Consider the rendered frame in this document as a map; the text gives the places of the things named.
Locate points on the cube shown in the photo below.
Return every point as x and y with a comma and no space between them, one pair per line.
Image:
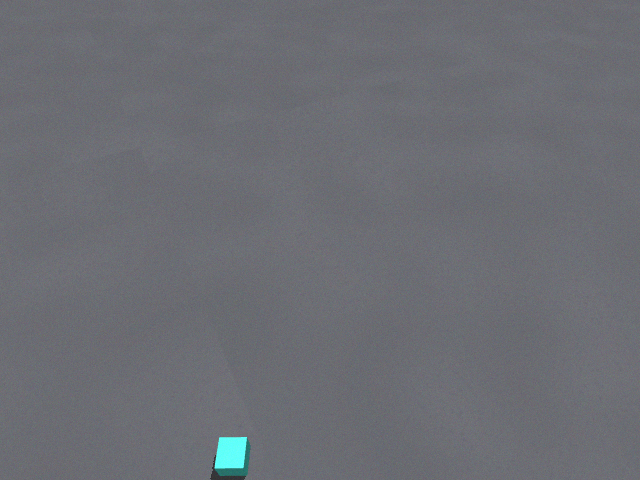
232,457

